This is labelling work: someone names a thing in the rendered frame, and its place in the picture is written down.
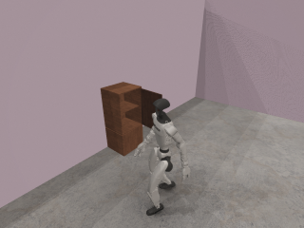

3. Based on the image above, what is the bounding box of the left robot hand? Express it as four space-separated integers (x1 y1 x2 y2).
181 167 191 181

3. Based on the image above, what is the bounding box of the right robot thigh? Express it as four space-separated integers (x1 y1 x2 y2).
148 146 159 174

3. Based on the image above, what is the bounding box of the robot left upper arm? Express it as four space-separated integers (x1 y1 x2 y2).
164 124 186 149

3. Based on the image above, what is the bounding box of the cupboard door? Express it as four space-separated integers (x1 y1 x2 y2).
141 88 162 128

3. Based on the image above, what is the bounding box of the right robot hand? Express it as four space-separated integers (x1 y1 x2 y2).
134 143 146 156

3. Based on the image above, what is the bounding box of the robot right upper arm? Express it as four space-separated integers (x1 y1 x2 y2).
152 112 157 133

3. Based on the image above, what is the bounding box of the robot right forearm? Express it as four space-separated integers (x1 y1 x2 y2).
142 128 155 145

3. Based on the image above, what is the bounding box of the right robot shin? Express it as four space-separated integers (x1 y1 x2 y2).
150 166 171 185

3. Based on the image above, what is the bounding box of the robot left forearm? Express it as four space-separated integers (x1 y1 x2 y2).
179 143 188 168

